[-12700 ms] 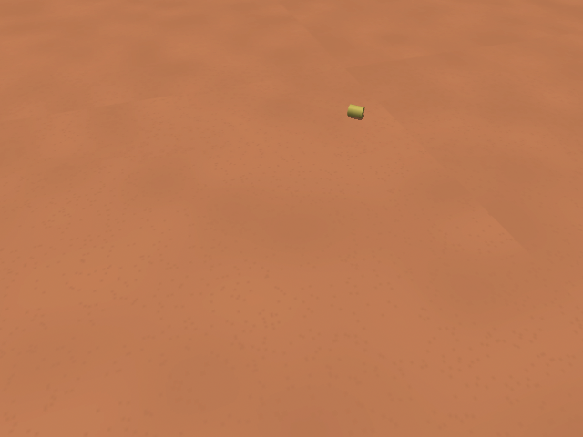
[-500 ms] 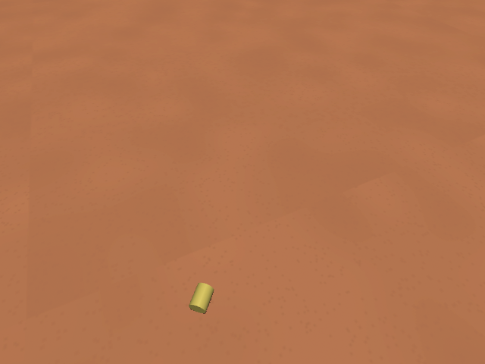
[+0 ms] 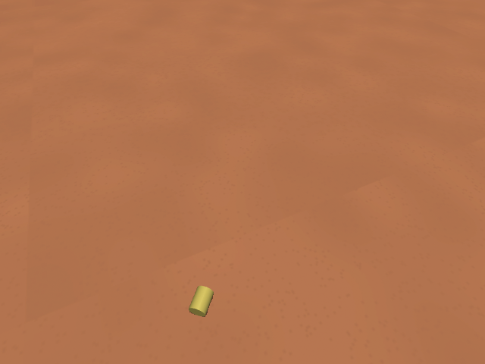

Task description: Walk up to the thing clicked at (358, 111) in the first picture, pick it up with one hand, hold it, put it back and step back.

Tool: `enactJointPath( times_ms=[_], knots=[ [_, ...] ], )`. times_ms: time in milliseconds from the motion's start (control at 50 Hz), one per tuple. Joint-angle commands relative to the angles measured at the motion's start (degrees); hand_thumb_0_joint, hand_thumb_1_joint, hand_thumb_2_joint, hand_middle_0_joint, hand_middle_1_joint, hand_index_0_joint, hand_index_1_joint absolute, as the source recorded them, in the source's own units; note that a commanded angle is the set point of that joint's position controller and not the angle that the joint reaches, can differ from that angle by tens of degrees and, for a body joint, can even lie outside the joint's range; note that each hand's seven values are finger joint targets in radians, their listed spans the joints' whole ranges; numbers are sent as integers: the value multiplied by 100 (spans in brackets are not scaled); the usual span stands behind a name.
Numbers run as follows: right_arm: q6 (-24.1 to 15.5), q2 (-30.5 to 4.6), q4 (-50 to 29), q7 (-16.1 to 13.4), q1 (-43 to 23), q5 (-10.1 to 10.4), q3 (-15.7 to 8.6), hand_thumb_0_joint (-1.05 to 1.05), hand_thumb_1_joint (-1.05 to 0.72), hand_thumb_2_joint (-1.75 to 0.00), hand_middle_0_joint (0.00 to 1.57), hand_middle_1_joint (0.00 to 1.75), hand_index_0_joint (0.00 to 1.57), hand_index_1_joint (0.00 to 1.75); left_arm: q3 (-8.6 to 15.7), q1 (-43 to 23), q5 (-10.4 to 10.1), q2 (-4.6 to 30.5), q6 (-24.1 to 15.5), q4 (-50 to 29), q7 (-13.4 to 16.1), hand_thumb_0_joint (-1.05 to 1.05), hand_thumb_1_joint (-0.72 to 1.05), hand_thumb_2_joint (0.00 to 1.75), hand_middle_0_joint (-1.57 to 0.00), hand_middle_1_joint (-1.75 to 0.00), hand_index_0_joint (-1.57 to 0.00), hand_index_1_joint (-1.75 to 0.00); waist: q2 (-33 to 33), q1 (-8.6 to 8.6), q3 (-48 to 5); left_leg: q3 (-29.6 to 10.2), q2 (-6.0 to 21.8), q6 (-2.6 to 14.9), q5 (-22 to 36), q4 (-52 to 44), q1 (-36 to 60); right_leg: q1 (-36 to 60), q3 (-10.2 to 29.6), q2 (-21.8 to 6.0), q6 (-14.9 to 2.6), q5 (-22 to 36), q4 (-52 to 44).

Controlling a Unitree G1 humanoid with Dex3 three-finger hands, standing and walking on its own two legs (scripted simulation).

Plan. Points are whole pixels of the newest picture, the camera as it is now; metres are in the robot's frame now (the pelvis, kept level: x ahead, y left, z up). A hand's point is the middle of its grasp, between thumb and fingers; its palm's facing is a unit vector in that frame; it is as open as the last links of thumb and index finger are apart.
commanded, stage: stand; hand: left
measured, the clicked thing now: (201, 300) +0.52 +0.18 -0.75
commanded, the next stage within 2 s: walk up in 0.62 s
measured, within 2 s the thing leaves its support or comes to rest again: neither
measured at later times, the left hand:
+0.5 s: hand out of the picture +0.07 +0.25 -0.16, palm faces -0.03 -0.94 -0.34, open 7.4 cm
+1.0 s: hand out of the picture +0.10 +0.20 -0.16, palm faces -0.03 -0.92 -0.39, open 7.4 cm
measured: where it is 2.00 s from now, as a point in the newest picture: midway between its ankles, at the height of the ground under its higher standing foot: outside the picture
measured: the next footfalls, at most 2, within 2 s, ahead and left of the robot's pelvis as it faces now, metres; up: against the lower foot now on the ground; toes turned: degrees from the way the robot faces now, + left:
right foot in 0.90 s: +0.13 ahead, -0.22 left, +0.00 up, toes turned -1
left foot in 1.24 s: +0.18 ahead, +0.04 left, +0.00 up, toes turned -1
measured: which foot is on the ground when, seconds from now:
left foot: down 0.00-0.90, up 0.92-1.00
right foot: down 0.00-0.66, up 0.68-0.88, down 0.90-1.00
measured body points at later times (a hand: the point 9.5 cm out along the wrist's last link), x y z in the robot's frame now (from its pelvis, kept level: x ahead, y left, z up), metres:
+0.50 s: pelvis +0.00 +0.00 +0.00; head +0.01 +0.00 +0.45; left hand +0.07 +0.30 -0.13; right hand +0.07 -0.30 -0.13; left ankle +0.01 +0.13 -0.75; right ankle +0.00 -0.13 -0.75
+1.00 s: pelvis +0.05 -0.08 -0.03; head +0.06 -0.10 +0.42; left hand +0.10 +0.25 -0.13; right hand +0.07 -0.43 -0.14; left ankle +0.02 +0.09 -0.71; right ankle +0.08 -0.21 -0.75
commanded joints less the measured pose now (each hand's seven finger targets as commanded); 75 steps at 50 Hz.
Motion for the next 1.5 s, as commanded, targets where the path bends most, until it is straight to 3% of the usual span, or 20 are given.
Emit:
enactJointPath(
  times_ms=[0,580,620,660,700,780,860,880,900,920,1000,1120,1160,1200,1220,1260,1280,1340,1380,1480],
  knots=[
    [-139,-1224,-321,-66,-174,-5,-247,0,-90,-90,20,30,20,30,220,-217,18,1231,-100,-305,95,0,90,90,-20,-30,-20,-30,21,-21,-356,-453,610,211,480,-259,25,-56,488,-628,-195,500,-382],
    [-137,-1230,-306,-69,-83,-17,-249,0,-90,-90,20,30,20,30,221,-131,6,1253,-96,-327,98,0,90,90,-20,-30,-20,-30,15,-10,-297,-454,617,231,412,-274,22,-106,524,-637,-212,418,-394],
    [-280,-1988,-351,-170,1051,-124,-699,0,-90,-90,20,30,20,30,650,-10,236,1462,135,-766,-170,0,90,90,-20,-30,-20,-30,171,-295,-309,-1437,1134,877,-2874,-533,735,-1580,128,-3,-372,-2089,1158],
    [-385,-2282,-583,-253,1091,-160,-895,0,-90,-90,20,30,20,30,767,-190,319,1396,263,-1103,-268,0,90,90,-20,-30,-20,-30,425,-322,418,-2620,2241,1501,-3173,-1019,284,-2853,706,-211,-241,-1768,3164],
    [-493,-2079,-839,-287,682,-141,-878,0,-90,-90,20,30,20,30,798,227,209,1372,260,-1145,-345,0,90,90,-20,-30,-20,-30,401,16,253,-2079,2077,1412,-2391,-842,302,-2871,1038,-445,-306,-1436,3519],
    [-469,-2025,-1228,-185,596,-263,-928,0,-90,-90,20,30,20,30,813,253,215,1262,217,-1397,-525,0,90,90,-20,-30,-20,-30,1190,-5,196,-965,1594,1218,-1784,-539,-294,-1898,375,-456,-175,-1510,2393],
    [-277,-1418,-1480,-103,270,-235,-694,0,-90,-90,20,30,20,30,849,1527,180,1280,52,-881,-313,0,90,90,-20,-30,-20,-30,276,525,-158,120,619,720,-1551,1478,-1826,648,-376,195,-95,-341,951],
    [-227,-902,-1540,-109,646,-183,-506,0,-90,-90,20,30,20,30,971,1841,234,1702,-4,-872,-217,0,90,90,-20,-30,-20,-30,-1296,639,-147,529,17,495,-2329,3005,-2338,742,791,-457,-205,-1316,-40],
    [-182,-751,-1702,-118,699,-103,-423,0,-90,-90,20,30,20,30,1020,1519,275,2222,-62,-1191,-136,0,90,90,-20,-30,-20,-30,-2005,499,15,42,-460,260,-2843,4150,-2860,21,3111,-1786,-849,-2452,-1021],
    [-150,-1409,-1578,-160,777,-63,-629,0,-90,-90,20,30,20,30,1011,1071,232,2387,-26,-1391,-135,0,90,90,-20,-30,-20,-30,-1147,408,223,-550,-195,271,-2623,4544,-2384,-762,3429,-2124,-1467,-3143,-1007],
    [-126,-1468,-1207,-83,1426,13,-615,0,-90,-90,20,30,20,30,792,602,87,1783,-135,-1548,-18,0,90,90,-20,-30,-20,-30,-745,44,354,-594,164,233,-1566,4176,-2137,-925,1768,-1453,-1236,-1634,-565],
    [15,-1262,-1422,-12,1130,-110,-584,0,-90,-90,20,30,20,30,694,653,84,1740,-281,-1697,142,0,90,90,-20,-30,-20,-30,-622,94,-61,-356,252,217,-1497,2449,-1323,-596,1044,-1802,-1410,2044,402],
    [14,-1262,-1420,-9,1139,-114,-629,0,-90,-90,20,30,20,30,631,522,-14,1675,-251,-1719,174,0,90,90,-20,-30,-20,-30,-539,6,-212,-23,68,275,-885,1993,-847,-733,649,-1560,-1188,3008,988],
    [-29,-1310,-1441,-15,1223,-131,-683,0,-90,-90,20,30,20,30,538,407,-72,1576,-194,-1766,205,0,90,90,-20,-30,-20,-30,-505,-163,-370,-72,42,456,332,1108,-289,-976,496,-1327,-867,2651,1590],
    [-66,-1592,-1531,-30,1029,-162,-740,0,-90,-90,20,30,20,30,487,601,-115,1358,-167,-1777,214,0,90,90,-20,-30,-20,-30,199,-20,-504,-809,568,650,1609,834,-123,-1109,147,-854,-532,1966,2035],
    [-107,-1795,-1700,-16,539,-20,-728,0,-90,-90,20,30,20,30,468,709,-186,1299,-53,-1526,245,0,90,90,-20,-30,-20,-30,791,106,-715,-1898,1467,1496,2019,822,-423,-802,-116,43,-235,-1141,2400],
    [-93,-1614,-1642,-12,495,-20,-665,0,-90,-90,20,30,20,30,433,614,-144,1260,-60,-1488,250,0,90,90,-20,-30,-20,-30,796,114,-728,-1802,1420,1468,2119,819,-375,-867,-52,71,-262,-1816,2319],
    [-24,-1312,-1647,-40,100,50,-532,0,-90,-90,20,30,20,30,413,841,-65,1352,-204,-1193,258,0,90,90,-20,-30,-20,-30,630,293,-849,-825,828,796,2216,1536,-598,-138,345,-413,-347,451,979],
    [34,-1264,-1593,-44,121,71,-522,0,-90,-90,20,30,20,30,490,524,-20,1797,-261,-1175,267,0,90,90,-20,-30,-20,-30,165,89,-607,-399,257,378,1103,1788,-756,-326,1184,-1164,-816,1519,786],
    [-26,-1276,-1341,15,-57,45,-522,0,-90,-90,20,30,20,30,342,83,-43,1392,-217,-1084,237,0,90,90,-20,-30,-20,-30,-186,30,-759,-622,622,668,1886,1204,156,-614,298,-562,-327,1391,999]
  ],
)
